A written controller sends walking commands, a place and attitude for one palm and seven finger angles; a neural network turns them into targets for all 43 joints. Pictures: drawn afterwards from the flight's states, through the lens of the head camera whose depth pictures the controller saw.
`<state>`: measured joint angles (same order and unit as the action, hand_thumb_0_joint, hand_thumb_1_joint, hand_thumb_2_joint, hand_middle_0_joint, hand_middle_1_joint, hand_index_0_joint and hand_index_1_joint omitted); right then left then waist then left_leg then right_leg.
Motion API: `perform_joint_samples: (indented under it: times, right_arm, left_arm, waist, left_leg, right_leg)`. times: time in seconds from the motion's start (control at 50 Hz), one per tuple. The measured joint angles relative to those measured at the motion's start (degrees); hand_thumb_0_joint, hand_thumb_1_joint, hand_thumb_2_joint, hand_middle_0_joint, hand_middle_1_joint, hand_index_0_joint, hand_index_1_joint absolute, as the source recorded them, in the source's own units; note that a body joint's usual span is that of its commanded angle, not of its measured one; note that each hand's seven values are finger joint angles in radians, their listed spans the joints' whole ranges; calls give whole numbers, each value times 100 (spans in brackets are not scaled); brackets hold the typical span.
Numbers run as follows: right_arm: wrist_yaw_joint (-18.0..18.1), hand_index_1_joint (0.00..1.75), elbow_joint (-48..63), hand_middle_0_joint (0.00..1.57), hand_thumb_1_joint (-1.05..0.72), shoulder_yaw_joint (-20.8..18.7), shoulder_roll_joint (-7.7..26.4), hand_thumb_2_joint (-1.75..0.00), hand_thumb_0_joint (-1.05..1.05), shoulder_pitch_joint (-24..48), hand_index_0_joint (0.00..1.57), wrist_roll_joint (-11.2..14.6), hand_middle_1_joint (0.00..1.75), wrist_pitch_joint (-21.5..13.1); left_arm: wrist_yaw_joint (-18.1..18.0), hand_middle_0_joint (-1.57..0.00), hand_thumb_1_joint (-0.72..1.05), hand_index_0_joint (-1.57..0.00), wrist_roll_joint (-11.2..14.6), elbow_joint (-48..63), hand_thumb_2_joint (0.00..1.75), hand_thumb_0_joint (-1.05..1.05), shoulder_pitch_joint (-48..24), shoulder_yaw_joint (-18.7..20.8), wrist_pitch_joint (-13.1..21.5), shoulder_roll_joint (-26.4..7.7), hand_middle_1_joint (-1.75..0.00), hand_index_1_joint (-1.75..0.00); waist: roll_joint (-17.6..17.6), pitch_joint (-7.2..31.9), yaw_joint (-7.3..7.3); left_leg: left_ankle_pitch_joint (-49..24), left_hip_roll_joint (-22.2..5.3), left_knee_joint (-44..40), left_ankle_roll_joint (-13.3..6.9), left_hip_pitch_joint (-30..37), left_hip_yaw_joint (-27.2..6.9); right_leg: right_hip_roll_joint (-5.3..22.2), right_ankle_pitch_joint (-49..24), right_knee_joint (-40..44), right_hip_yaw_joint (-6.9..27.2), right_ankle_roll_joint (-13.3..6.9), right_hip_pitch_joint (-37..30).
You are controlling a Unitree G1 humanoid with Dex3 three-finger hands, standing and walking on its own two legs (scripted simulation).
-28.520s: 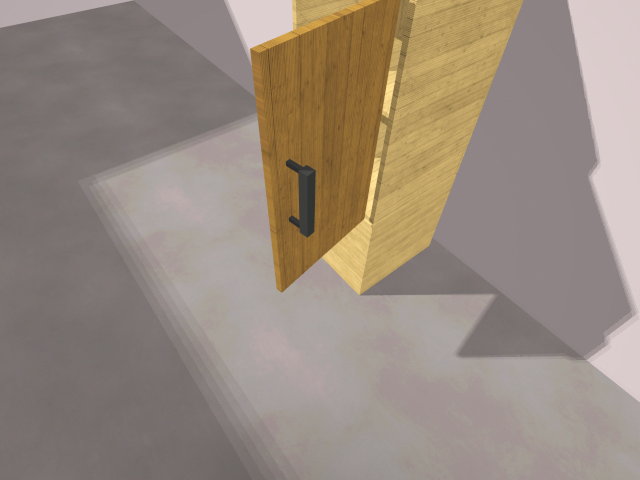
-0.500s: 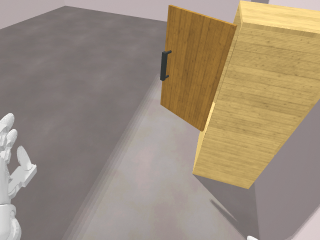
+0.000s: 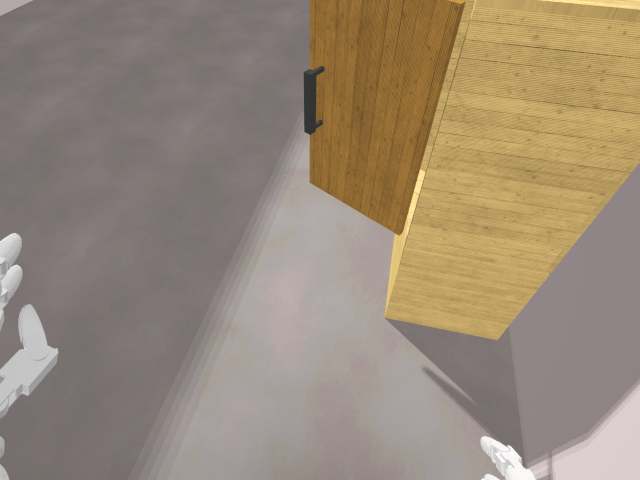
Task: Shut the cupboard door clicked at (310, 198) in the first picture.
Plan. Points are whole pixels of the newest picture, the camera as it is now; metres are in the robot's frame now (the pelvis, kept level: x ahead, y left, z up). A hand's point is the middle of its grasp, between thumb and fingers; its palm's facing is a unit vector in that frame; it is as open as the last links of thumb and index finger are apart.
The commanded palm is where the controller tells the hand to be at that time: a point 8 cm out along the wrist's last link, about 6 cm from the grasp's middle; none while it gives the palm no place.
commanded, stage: stop stepping back and stand still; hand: left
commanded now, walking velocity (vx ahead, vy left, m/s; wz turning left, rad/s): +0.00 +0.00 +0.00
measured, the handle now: (315, 100) +0.97 +0.07 -0.03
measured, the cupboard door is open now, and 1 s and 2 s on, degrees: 62 62 62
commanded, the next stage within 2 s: let the arm hang, fingers relaxed in 0.42 s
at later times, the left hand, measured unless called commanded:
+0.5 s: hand (37, 339) +0.20 +0.27 +0.15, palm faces +0.42 -0.80 -0.42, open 7.4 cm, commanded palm none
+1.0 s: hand out of the picture -0.01 +0.21 -0.17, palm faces -0.01 -0.98 -0.21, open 7.1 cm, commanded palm none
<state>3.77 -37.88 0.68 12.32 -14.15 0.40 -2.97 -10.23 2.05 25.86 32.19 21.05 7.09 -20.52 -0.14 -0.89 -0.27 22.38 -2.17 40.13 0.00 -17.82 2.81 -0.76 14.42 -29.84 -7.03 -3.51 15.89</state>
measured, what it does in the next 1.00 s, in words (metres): stands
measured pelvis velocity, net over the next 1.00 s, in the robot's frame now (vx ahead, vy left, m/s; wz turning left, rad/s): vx -0.03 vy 0.01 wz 0.00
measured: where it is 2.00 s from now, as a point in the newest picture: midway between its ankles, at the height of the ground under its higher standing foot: outside the picture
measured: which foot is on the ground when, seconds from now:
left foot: down 0.00-1.00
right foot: down 0.00-1.00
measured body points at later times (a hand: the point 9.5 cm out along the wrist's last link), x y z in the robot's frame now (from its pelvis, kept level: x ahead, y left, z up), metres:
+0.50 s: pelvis +0.01 +0.01 +0.00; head +0.00 +0.02 +0.45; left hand +0.18 +0.31 +0.17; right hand +0.16 -0.22 -0.08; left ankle +0.00 +0.11 -0.73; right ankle +0.02 -0.08 -0.73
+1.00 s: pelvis -0.03 +0.01 +0.01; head -0.01 +0.03 +0.45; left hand -0.01 +0.26 -0.15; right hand -0.03 -0.24 -0.14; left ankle +0.00 +0.11 -0.73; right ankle +0.02 -0.08 -0.73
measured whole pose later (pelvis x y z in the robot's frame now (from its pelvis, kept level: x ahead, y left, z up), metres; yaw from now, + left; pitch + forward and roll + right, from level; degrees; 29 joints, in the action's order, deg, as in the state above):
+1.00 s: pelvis -0.03 +0.01 +0.01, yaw +0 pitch -1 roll +0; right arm 0.0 -58.6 0.7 12.0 -18.3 -1.5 2.6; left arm -0.8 -1.2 -56.1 17.2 0.6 -1.5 -13.3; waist 2.1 -3.3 0.4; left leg 12.6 -0.5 27.3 -1.5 -13.4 3.7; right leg 0.1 9.6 -24.9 -6.8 -2.4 14.1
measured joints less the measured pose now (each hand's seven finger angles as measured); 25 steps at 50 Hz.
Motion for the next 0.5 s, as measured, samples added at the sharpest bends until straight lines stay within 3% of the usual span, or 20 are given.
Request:
perform_joint_samples:
  times: [0.04, 0.12, 0.24, 0.36, 0.5]
  right_arm:
    - [66, 30, 11, 21, -91, -31, 71, -89, 2, -26, 20, -26, 30, -37]
    - [117, 30, 59, 21, -91, -66, -42, -89, 2, 53, 20, -33, 30, -58]
    - [43, 30, 353, 20, -91, -22, -100, -89, 2, 199, 20, 10, 30, -148]
    - [-1, 30, 382, 21, -91, 55, -129, -89, 1, 237, 20, 47, 30, -34]
    - [60, 30, 248, 21, -91, 100, -149, -89, 1, 74, 20, 19, 30, 9]
  left_arm:
    - [-39, -22, 89, -21, -12, 228, 89, 1, -115, -55, 53, 7, -30, -30]
    - [-79, -22, 89, -21, -32, 555, 89, 2, -165, 136, 220, -232, -30, -30]
    - [-27, -22, 89, -21, -13, 382, 90, 1, -115, 451, 439, -524, -30, -30]
    - [53, -21, 89, -21, 58, -76, 90, 1, 62, 235, 249, -315, -30, -30]
    - [53, -22, 89, -21, 27, 32, 89, 1, -6, -13, 97, -80, -30, -30]
  waist:
    - [25, -58, 26]
    - [337, -37, 33]
    - [108, 127, 172]
    - [-78, 224, 151]
    - [3, 195, -8]
  left_leg:
    - [-443, -14, -642, -35, 253, -44]
    - [-458, 59, -827, -61, 457, 88]
    - [-519, 3, -982, -62, 459, 125]
    - [-558, 27, -1079, -95, 466, 201]
    - [-589, 78, -1107, -118, 515, 168]
  right_leg:
    - [-43, 75, -99, -99, 27, -24]
    - [22, 83, -62, 32, 101, -131]
    - [-59, -126, 325, 69, 113, -221]
    - [-42, -175, 384, 145, 145, -188]
    - [8, -158, 358, 113, 161, -231]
